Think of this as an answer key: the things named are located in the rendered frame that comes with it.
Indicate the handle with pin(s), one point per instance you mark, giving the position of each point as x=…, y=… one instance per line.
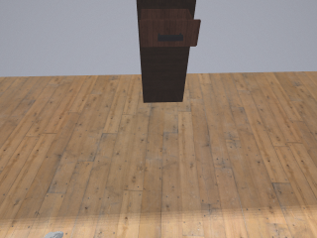
x=170, y=38

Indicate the drawer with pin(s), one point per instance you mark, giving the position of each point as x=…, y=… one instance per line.
x=168, y=22

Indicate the cabinet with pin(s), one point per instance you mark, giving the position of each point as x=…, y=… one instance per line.
x=163, y=69

